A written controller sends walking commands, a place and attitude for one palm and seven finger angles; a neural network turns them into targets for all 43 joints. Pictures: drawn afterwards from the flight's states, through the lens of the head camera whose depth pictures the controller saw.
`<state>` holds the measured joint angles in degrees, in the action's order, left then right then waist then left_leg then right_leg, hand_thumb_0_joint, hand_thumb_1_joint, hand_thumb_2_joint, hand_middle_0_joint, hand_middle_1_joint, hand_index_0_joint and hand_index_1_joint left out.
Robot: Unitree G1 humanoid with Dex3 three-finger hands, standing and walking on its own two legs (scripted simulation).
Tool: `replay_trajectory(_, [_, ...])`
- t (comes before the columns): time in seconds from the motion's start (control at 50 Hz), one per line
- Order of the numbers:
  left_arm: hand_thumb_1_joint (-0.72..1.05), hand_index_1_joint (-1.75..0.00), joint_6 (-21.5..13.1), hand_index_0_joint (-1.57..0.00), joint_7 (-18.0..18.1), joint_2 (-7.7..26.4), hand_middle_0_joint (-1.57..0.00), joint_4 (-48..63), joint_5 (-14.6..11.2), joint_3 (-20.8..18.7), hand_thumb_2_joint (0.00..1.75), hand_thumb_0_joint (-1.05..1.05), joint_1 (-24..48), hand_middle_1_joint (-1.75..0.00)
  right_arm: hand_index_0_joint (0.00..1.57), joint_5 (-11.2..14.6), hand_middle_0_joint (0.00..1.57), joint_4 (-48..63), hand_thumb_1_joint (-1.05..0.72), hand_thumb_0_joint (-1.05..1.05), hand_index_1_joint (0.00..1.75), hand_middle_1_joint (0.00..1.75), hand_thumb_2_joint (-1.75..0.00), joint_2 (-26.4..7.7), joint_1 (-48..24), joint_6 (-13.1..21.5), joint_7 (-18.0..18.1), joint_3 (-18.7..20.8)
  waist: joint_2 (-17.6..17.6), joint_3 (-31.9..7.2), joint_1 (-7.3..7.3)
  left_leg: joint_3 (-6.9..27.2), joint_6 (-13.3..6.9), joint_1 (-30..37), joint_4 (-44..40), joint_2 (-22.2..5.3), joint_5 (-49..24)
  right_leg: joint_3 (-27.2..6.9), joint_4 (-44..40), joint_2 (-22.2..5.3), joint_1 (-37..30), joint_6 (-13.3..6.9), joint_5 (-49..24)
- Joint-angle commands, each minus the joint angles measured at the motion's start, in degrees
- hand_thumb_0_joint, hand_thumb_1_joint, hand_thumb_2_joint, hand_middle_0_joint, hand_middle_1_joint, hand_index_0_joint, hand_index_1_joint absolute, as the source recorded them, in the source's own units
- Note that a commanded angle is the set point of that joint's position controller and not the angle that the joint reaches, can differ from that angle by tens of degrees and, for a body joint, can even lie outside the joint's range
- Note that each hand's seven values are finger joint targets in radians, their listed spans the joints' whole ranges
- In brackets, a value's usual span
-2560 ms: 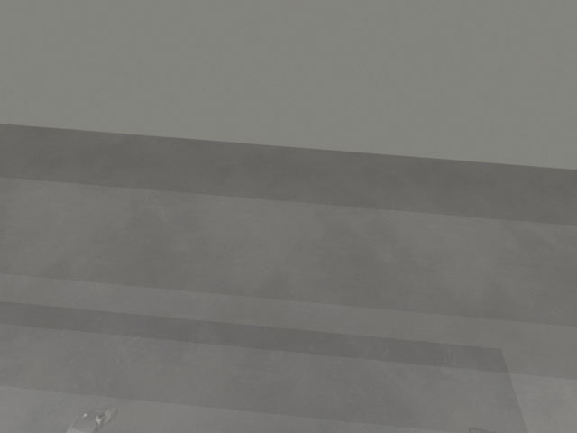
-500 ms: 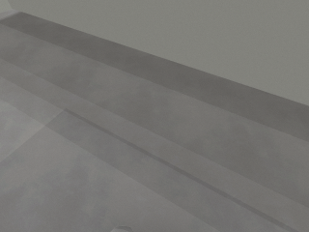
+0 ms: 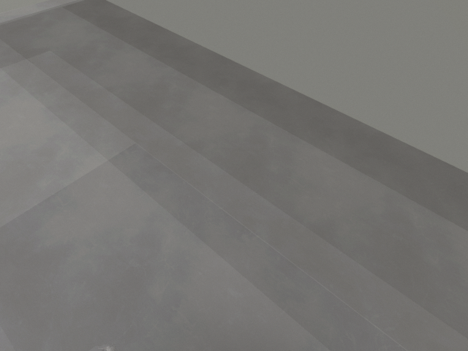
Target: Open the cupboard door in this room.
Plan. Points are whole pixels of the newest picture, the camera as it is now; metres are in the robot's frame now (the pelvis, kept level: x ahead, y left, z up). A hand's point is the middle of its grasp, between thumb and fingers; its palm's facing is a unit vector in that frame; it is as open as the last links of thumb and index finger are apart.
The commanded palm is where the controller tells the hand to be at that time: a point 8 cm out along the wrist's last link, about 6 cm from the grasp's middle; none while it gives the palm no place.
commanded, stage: turn or walk to find it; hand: left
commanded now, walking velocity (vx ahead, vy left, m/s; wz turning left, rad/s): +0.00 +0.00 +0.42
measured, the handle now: out of the picture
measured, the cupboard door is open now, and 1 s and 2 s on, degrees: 0 0 0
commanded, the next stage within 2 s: none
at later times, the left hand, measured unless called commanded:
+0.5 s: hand out of the picture -0.04 +0.16 -0.17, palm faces +0.28 -0.93 -0.23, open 7.4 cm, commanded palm none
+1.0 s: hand out of the picture -0.10 +0.23 -0.17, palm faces +0.45 -0.87 -0.22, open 7.4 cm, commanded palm none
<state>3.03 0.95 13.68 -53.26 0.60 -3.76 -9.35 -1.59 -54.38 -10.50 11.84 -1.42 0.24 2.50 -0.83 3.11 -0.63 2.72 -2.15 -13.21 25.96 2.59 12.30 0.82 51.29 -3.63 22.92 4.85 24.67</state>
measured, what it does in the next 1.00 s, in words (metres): steps on the spot, turning left: right foot, then left foot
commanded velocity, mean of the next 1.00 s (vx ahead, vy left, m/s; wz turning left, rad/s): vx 0.00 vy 0.00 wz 0.42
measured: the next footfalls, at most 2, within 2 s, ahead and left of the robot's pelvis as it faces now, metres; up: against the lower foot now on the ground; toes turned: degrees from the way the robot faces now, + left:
right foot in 0.12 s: +0.04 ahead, -0.13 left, +0.00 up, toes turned +1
left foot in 0.62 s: -0.07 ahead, +0.10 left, +0.00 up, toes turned +22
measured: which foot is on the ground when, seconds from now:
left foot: down 0.00-0.12, up 0.14-0.60, down 0.62-1.00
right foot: up 0.00-0.10, down 0.12-0.62, up 0.64-1.00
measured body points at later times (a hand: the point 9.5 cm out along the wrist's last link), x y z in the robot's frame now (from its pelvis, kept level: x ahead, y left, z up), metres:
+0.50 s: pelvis -0.04 -0.04 +0.00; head -0.01 -0.04 +0.45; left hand -0.05 +0.20 -0.15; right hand +0.05 -0.29 -0.15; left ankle -0.10 +0.10 -0.69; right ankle +0.00 -0.13 -0.74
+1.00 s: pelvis -0.09 +0.01 +0.00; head -0.08 +0.04 +0.45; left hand -0.12 +0.27 -0.15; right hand +0.08 -0.19 -0.13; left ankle -0.10 +0.08 -0.74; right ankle -0.03 -0.15 -0.68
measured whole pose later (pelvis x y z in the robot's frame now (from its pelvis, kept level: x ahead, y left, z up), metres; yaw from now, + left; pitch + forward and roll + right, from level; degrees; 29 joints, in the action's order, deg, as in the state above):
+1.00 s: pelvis -0.09 +0.01 +0.00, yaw +25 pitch -1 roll -2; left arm 3.2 0.9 13.7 -54.7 0.8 -3.9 -9.9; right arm -1.4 -55.0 -10.0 11.8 -1.2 0.4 2.4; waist -1.5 2.9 -0.4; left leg 1.3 -4.2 -12.5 24.7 3.1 11.6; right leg 0.8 54.6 -4.2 23.7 5.3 23.3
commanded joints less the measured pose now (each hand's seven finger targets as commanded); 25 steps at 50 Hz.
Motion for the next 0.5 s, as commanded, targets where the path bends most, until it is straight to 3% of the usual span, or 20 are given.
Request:
replay_trajectory(0.0, [0.90,-0.30,-1.6,-0.20,0.5,3.0,-0.20,4.8,-0.2,-0.5,0.90,0.00,-0.9,-0.30,0.20,0.0,0.20,3.1,-0.90,0.00,0.30,0.30,-0.90,-12.6,1.7,0.4,0.7,3.5,10.0,-4.9,-0.79,16.4,-7.9,3.7,-4.5,-14.4,-24.6,0.8,-10.2,1.7,-2.9,-0.8,-0.1])
replay_trajectory(0.04, [0.90,-0.30,-2.0,-0.20,0.7,3.5,-0.20,4.3,-0.4,-0.7,0.90,0.00,-3.7,-0.30,0.20,0.2,0.20,3.4,-0.90,0.00,0.30,0.30,-0.90,-12.3,0.8,0.3,0.5,3.6,8.9,-5.6,0.89,16.4,-6.4,-0.4,-2.1,-13.1,-22.3,1.0,-18.9,2.3,-9.9,-1.2,-6.5])
replay_trajectory(0.06, [0.90,-0.30,-2.5,-0.20,0.8,4.2,-0.20,3.9,-0.3,-0.9,0.90,0.00,-5.7,-0.30,0.20,0.5,0.20,3.6,-0.90,0.00,0.30,0.30,-0.90,-11.8,0.3,0.3,0.4,3.6,7.2,-6.4,2.06,15.5,-4.3,-4.3,0.2,-11.1,-17.2,0.9,-26.7,1.5,-16.1,-1.3,-12.6])
replay_trajectory(0.08, [0.90,-0.30,-3.1,-0.20,1.1,7.3,-0.20,3.8,0.2,-1.5,0.90,0.00,-7.3,-0.30,0.20,1.0,0.20,3.9,-0.90,0.00,0.30,0.30,-0.90,-9.2,1.1,0.3,0.0,3.3,-1.3,-7.6,2.65,11.5,-0.8,-12.0,6.4,-6.9,-5.5,-5.4,-32.9,-5.5,-24.5,-3.0,-14.6])
replay_trajectory(0.1, [0.90,-0.30,-3.5,-0.20,1.5,12.8,-0.20,4.1,1.2,-2.6,0.90,0.00,-7.8,-0.30,0.20,1.1,0.20,5.4,-0.90,0.00,0.30,0.30,-0.90,-5.5,1.6,0.3,-0.1,2.6,-17.9,-6.5,2.92,0.8,3.6,-21.8,20.2,1.9,16.8,-20.8,-35.6,-20.9,-26.6,-9.0,-20.6])
replay_trajectory(0.12, [0.90,-0.30,-3.0,-0.20,1.4,13.2,-0.20,4.9,0.5,-2.3,0.90,0.00,-7.6,-0.30,0.20,0.4,0.20,5.5,-0.90,0.00,0.30,0.30,-0.90,-8.7,0.4,-0.4,0.1,3.6,-13.6,-5.9,3.59,2.1,3.7,-18.9,30.9,-0.1,21.3,-20.5,-35.8,-25.4,-17.4,-13.4,-22.8])
replay_trajectory(0.14, [0.90,-0.30,-3.1,-0.20,1.6,10.4,-0.20,5.6,0.5,-2.1,0.90,0.00,-3.7,-0.30,0.20,0.2,0.20,4.4,-0.90,0.00,0.30,0.30,-0.90,-9.0,0.4,-1.3,-0.2,4.0,-11.4,-3.5,1.92,3.8,3.4,-17.8,37.0,-1.5,17.5,-15.8,-37.7,-21.2,-11.6,-13.7,-13.8])
replay_trajectory(0.16, [0.90,-0.30,-2.9,-0.20,1.5,9.0,-0.20,6.3,0.5,-1.7,0.90,0.00,-0.5,-0.30,0.20,0.2,0.20,3.0,-0.90,0.00,0.30,0.30,-0.90,-8.7,1.0,-1.9,-0.6,4.1,-10.3,-0.4,0.55,2.7,3.6,-17.6,40.9,-2.1,14.1,-13.6,-38.8,-17.9,-7.8,-12.4,-8.0])
replay_trajectory(0.18, [0.90,-0.30,-3.0,-0.20,1.2,7.8,-0.20,6.7,0.4,-1.0,0.90,0.00,1.4,-0.30,0.20,0.0,0.20,1.8,-0.90,0.00,0.30,0.30,-0.90,-8.4,2.3,-2.1,-1.0,4.0,-7.2,1.1,-0.74,1.6,4.0,-17.4,43.6,-2.5,10.4,-9.5,-38.1,-14.8,-6.5,-11.0,-7.5])
replay_trajectory(0.22, [0.90,-0.30,-3.4,-0.20,1.2,6.0,-0.20,6.7,0.4,-0.5,0.90,0.00,1.7,-0.30,0.20,0.1,0.20,0.5,-0.90,0.00,0.30,0.30,-0.90,-7.2,5.0,-2.2,-1.4,3.8,-6.3,0.7,-1.76,0.0,4.9,-17.5,44.7,-3.2,6.5,-3.8,-37.0,-12.5,-7.6,-9.9,-11.1])
replay_trajectory(0.26, [0.90,-0.30,-3.6,-0.20,1.2,6.0,-0.20,6.0,0.3,-0.5,0.90,0.00,-0.8,-0.30,0.20,0.0,0.20,0.1,-0.90,0.00,0.30,0.30,-0.90,-7.1,4.9,-2.3,-1.3,3.5,-7.6,-0.2,-0.69,-0.9,5.9,-18.2,43.9,-3.6,5.4,-2.0,-36.6,-12.2,-10.8,-10.0,-12.9])
replay_trajectory(0.34, [0.90,-0.30,-3.5,-0.20,1.3,6.5,-0.20,4.1,0.7,-0.8,0.90,0.00,-5.0,-0.30,0.20,0.1,0.20,0.6,-0.90,0.00,0.30,0.30,-0.90,-7.0,1.2,-2.4,-1.2,3.2,-8.0,0.4,1.40,-1.6,6.5,-18.4,38.3,-5.1,8.0,-2.8,-36.6,-14.7,-13.3,-11.6,-13.6])
replay_trajectory(0.44, [0.90,-0.30,-3.3,-0.20,1.3,8.7,-0.20,2.1,1.3,-1.6,0.90,0.00,-8.6,-0.30,0.20,0.7,0.20,1.5,-0.90,0.00,0.30,0.30,-0.90,-5.7,-2.6,-1.7,-1.1,2.2,-9.2,-2.7,3.64,-4.8,6.0,-13.3,23.9,-5.1,14.7,-1.5,-32.6,-17.0,-17.5,-13.5,-24.8])
replay_trajectory(0.48, [0.90,-0.30,-3.2,-0.20,1.2,9.6,-0.20,1.6,1.4,-1.9,0.90,0.00,-8.6,-0.30,0.20,1.0,0.20,1.7,-0.90,0.00,0.30,0.30,-0.90,-5.4,-2.2,-1.2,-0.9,1.9,-9.8,-4.6,3.46,-6.0,5.3,-10.3,19.0,-4.7,15.4,-1.1,-30.4,-17.7,-18.2,-14.0,-29.4])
